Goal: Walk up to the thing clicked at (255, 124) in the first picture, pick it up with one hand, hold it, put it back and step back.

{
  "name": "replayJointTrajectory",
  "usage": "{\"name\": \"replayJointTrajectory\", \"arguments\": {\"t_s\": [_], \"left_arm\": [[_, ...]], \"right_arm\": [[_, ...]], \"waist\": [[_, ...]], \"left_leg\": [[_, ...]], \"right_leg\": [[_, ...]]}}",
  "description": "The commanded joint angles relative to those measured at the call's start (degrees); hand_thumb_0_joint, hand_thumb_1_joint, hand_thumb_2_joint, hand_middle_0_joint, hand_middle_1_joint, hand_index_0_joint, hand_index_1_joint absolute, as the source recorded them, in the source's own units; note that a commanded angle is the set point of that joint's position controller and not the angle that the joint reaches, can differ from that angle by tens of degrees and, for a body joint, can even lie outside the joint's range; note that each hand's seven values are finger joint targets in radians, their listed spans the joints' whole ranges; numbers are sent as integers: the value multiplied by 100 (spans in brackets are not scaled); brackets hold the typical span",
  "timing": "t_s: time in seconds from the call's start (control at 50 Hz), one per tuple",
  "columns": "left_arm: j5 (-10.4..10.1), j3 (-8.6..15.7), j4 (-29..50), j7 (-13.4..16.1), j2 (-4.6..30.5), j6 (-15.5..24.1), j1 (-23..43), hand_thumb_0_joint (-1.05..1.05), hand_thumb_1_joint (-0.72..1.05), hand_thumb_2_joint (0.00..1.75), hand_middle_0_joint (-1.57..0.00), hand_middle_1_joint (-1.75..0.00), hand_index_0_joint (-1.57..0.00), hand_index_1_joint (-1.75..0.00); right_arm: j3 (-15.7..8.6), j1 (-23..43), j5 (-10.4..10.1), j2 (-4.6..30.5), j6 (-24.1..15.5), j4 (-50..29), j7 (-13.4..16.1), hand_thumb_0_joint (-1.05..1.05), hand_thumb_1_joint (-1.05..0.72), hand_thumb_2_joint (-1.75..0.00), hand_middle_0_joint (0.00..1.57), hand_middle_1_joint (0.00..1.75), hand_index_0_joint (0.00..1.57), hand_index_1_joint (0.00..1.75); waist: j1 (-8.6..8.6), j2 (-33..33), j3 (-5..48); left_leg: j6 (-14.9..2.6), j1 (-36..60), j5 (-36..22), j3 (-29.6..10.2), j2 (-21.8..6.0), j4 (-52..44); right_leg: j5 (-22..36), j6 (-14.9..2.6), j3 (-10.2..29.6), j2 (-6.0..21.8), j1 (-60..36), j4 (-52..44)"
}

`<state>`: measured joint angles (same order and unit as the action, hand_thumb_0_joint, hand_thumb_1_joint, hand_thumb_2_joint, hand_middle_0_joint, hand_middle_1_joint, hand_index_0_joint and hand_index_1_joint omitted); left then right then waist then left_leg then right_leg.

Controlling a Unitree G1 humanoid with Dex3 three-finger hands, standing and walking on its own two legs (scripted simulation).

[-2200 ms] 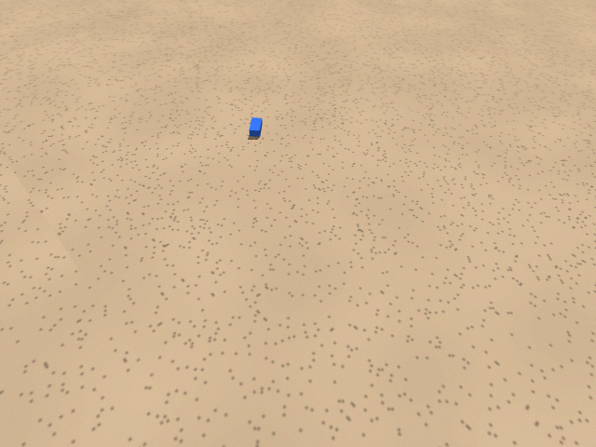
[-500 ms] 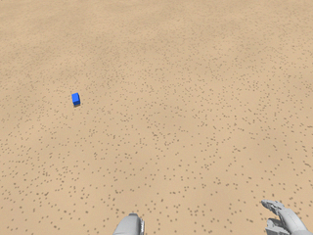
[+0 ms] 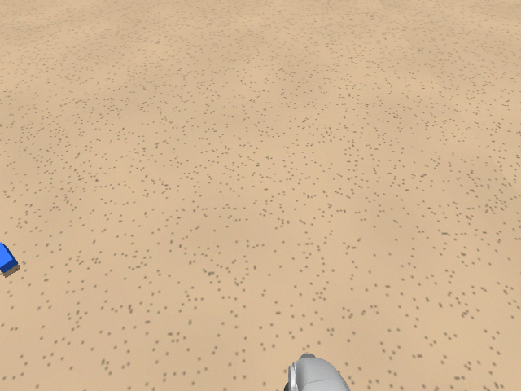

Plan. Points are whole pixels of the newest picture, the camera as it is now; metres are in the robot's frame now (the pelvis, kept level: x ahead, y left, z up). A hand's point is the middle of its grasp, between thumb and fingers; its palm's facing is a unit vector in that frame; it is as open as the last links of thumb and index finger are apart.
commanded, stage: walk up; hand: left
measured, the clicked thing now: (2, 257) +0.86 +0.99 -0.74
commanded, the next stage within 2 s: none
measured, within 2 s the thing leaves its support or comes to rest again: neither
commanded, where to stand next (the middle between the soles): +0.40 +1.08 m, yaw -46 degrees
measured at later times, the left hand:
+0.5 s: hand out of the picture +0.30 +0.54 -0.16, palm faces -0.19 -0.79 -0.59, open 7.4 cm
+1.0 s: hand out of the picture +0.47 +0.76 -0.13, palm faces -0.32 -0.69 -0.65, open 7.4 cm
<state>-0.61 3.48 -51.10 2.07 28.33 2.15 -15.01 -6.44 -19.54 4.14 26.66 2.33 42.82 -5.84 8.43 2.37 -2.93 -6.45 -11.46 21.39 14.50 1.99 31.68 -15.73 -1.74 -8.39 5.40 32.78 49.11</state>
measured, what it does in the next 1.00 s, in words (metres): steps to the left, turning right: right foot, then left foot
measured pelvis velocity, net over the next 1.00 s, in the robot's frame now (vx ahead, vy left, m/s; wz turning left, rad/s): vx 0.28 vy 0.46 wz -0.38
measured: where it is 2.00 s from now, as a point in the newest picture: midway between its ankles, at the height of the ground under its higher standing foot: outside the picture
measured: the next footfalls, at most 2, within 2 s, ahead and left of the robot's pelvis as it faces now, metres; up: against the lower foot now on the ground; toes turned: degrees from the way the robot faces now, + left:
right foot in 0.08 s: +0.15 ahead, -0.10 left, +0.00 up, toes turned -12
left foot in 0.38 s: +0.27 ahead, +0.35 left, +0.00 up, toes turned -7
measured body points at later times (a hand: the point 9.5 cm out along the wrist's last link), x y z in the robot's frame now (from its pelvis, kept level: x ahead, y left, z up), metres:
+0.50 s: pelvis +0.18 +0.23 -0.03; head +0.23 +0.22 +0.41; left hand +0.31 +0.58 -0.12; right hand +0.25 -0.11 -0.12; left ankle +0.23 +0.35 -0.73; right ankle +0.14 +0.05 -0.67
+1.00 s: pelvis +0.28 +0.46 -0.05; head +0.30 +0.41 +0.40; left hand +0.48 +0.79 -0.09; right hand +0.27 +0.10 -0.15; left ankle +0.35 +0.61 -0.73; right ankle +0.28 +0.19 -0.72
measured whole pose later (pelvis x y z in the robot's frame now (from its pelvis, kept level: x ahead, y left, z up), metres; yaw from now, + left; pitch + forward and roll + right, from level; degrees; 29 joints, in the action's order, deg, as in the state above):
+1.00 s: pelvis +0.28 +0.46 -0.05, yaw -22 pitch +0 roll -1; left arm 2.8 4.9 -44.2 4.9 29.1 3.2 -19.7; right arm -6.9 -12.8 4.3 29.8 5.6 38.2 -6.0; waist -0.5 6.3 -4.3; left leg -0.2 -28.5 29.8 -3.2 -5.1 57.2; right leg -17.5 0.1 8.3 8.5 34.2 49.3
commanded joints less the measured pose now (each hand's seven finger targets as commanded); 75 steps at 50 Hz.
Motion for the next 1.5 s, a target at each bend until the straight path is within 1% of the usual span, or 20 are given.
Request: {"name": "replayJointTrajectory", "arguments": {"t_s": [0.0, 0.02, 0.04, 0.06, 0.08, 0.2, 0.34, 0.38, 0.54, 0.6, 0.66, 0.8, 0.92, 0.96, 1.0, 1.02, 1.06, 1.26, 1.34, 1.48], "left_arm": [[-45, 490, 166, 138, 1232, 47, -1072, 0, 90, 90, -20, -30, -20, -30], [-16, 590, -69, 226, 1336, 58, -2118, 0, 90, 90, -20, -30, -20, -30], [13, 704, -178, 362, 1556, 46, -2549, 0, 90, 90, -20, -30, -20, -30], [41, 748, 152, 468, 1912, 26, -2083, 0, 90, 90, -20, -30, -20, -30], [-77, 710, 551, 567, 2092, 91, -1315, 0, 90, 90, -20, -30, -20, -30], [218, 528, 703, 575, 1765, 358, -58, 0, 90, 90, -20, -30, -20, -30], [325, 587, 776, 442, 1709, 281, 186, 0, 90, 90, -20, -30, -20, -30], [180, 325, 1007, 588, 808, 253, 116, 0, 90, 90, -20, -30, -20, -30], [-45, 339, 214, 453, 917, 267, -1184, 0, 90, 90, -20, -30, -20, -30], [74, 527, -28, 558, 1114, 268, -2572, 0, 90, 90, -20, -30, -20, -30], [184, 713, 703, 690, 1872, 237, -1800, 0, 90, 90, -20, -30, -20, -30], [305, 712, 1064, 500, 1727, 253, -413, 0, 90, 90, -20, -30, -20, -30], [358, 824, 978, 433, 2069, 200, -582, 0, 90, 90, -20, -30, -20, -30], [316, 706, 1071, 440, 1857, 157, -37, 0, 90, 90, -20, -30, -20, -30], [151, 375, 1178, 570, 766, 121, 108, 0, 90, 90, -20, -30, -20, -30], [176, 345, 1068, 719, 1062, 164, 226, 0, 90, 90, -20, -30, -20, -30], [30, 425, 573, 619, 1239, 145, -97, 0, 90, 90, -20, -30, -20, -30], [-32, 371, 473, 507, 885, 54, -1598, 0, 90, 90, -20, -30, -20, -30], [100, 631, 1125, 694, 1714, 104, -649, 0, 90, 90, -20, -30, -20, -30], [275, 607, 1091, 488, 1556, 142, -55, 0, 90, 90, -20, -30, -20, -30]], "right_arm": [[-370, 1154, -19, 1184, -184, -1050, 78, 0, -90, -90, 20, 30, 20, 30], [-359, 1362, -16, 1129, -193, -1192, 123, 0, -90, -90, 20, 30, 20, 30], [-318, 1145, -33, 989, -213, -1156, 147, 0, -90, -90, 20, 30, 20, 30], [-234, 730, -6, 740, -188, -1201, 189, 0, -90, -90, 20, 30, 20, 30], [-429, 656, -35, 1310, -90, -1229, 242, 0, -90, -90, 20, 30, 20, 30], [-304, 461, -105, 1094, 146, -744, -24, 0, -90, -90, 20, 30, 20, 30], [-581, -192, -13, 1124, 31, -489, -39, 0, -90, -90, 20, 30, 20, 30], [-707, -202, 25, 2154, -109, -648, 129, 0, -90, -90, 20, 30, 20, 30], [-334, 1092, 162, 997, -91, -1207, 359, 0, -90, -90, 20, 30, 20, 30], [-224, 1725, 30, 868, 0, -1501, 291, 0, -90, -90, 20, 30, 20, 30], [-278, 843, -57, 1017, 190, -1443, 342, 0, -90, -90, 20, 30, 20, 30], [-375, 397, 44, 1154, 295, -893, 63, 0, -90, -90, 20, 30, 20, 30], [-381, 527, 4, 1141, 261, -932, 26, 0, -90, -90, 20, 30, 20, 30], [-477, -536, 20, 1191, 191, -604, 81, 0, -90, -90, 20, 30, 20, 30], [-642, -564, 101, 2139, 56, -714, 243, 0, -90, -90, 20, 30, 20, 30], [-661, 303, -4, 2363, 25, -858, 326, 0, -90, -90, 20, 30, 20, 30], [-451, 591, 79, 1426, -12, -1008, 401, 0, -90, -90, 20, 30, 20, 30], [-253, 766, 81, 914, 131, -1409, 430, 0, -90, -90, 20, 30, 20, 30], [-355, 114, 2, 1074, 313, -1443, 534, 0, -90, -90, 20, 30, 20, 30], [-340, 181, -55, 969, 370, -1044, 200, 0, -90, -90, 20, 30, 20, 30]], "waist": [[-998, -16, 192], [-1549, -486, 712], [-1927, -1030, 1168], [-1525, -1469, 1130], [-1186, -738, 1109], [-360, -590, 275], [265, -109, 724], [257, 2835, 471], [-509, 1320, 734], [-1475, 292, 1092], [-1051, -76, 1219], [-555, -1065, 224], [-845, -1439, 311], [-168, -914, 654], [112, 2377, 125], [-196, 2188, -115], [-328, 503, -281], [-1007, 645, 669], [-800, -463, 898], [-629, -940, 149]], "left_leg": [[671, -1335, -2214, -930, -1260, 35], [976, -1643, -3843, -463, -918, 1620], [1285, -3114, -1742, -499, -548, 3365], [1433, -4233, 1609, -1236, -379, 4874], [1516, -4214, 1500, -2538, -614, 5926], [808, -2302, -232, -2169, -1072, 3759], [633, 337, -2, -961, -279, 889], [-8, 543, -550, -4533, -2072, -1143], [-862, -34, -4266, -2254, -1735, 587], [-51, -1719, -3498, -1287, -963, 2377], [719, -3667, 1206, -2306, -510, 5107], [676, -2438, 95, -1908, -737, 4285], [501, -1640, 879, -1442, -630, 2642], [392, -238, 544, -1360, -438, 1369], [-5, -467, 307, -4329, -1912, -1001], [-649, -1043, 384, -5420, -2439, -1429], [-135, -956, -917, -3727, -1700, -445], [375, -514, -4057, -1777, -1130, 1164], [1121, -3270, 1499, -2639, -667, 5690], [665, -2209, 147, -1824, -598, 4305]], "right_leg": [[302, -221, -173, -147, -2184, -993], [410, -319, -275, -322, -3485, -1750], [520, -879, 997, 288, -4962, -2046], [-92, -1654, 3640, 2052, -4919, -2394], [-697, -2384, 5397, 2866, -3860, -2947], [234, -1010, 1474, 924, -854, -2386], [158, -506, 653, 233, 612, -102], [-2363, -188, 756, -1124, 2414, 2598], [-1095, -90, 285, -171, 164, 570], [831, -294, 604, -267, -2712, -1776], [-553, -1685, 4663, 2303, -3044, -2706], [-1752, -982, 2250, 743, -280, -2352], [-1476, -1018, 2495, 786, -34, -2009], [-1101, -641, 2019, 514, 652, -904], [-2351, -66, 810, -1516, 2332, 2229], [-2152, -253, 1394, -908, 2135, 2629], [-1475, -64, 1454, -737, 1792, 2565], [130, -297, 547, -413, -1554, -1384], [1047, -2366, 4936, 2966, -2332, -2537], [-1284, -978, 2084, 627, -498, -2028]]}}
